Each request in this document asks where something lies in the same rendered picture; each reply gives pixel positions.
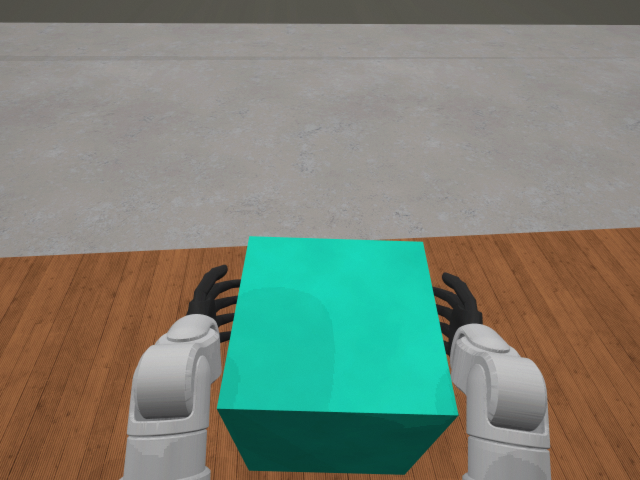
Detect right robot hand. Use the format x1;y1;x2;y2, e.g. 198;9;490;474
432;272;483;357

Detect carton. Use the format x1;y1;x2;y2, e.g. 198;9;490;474
217;236;459;475

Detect left robot forearm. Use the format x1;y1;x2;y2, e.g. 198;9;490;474
119;314;222;480

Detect right robot forearm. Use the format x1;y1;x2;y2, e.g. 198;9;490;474
450;324;551;480

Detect left robot hand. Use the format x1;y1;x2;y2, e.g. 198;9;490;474
186;265;241;343

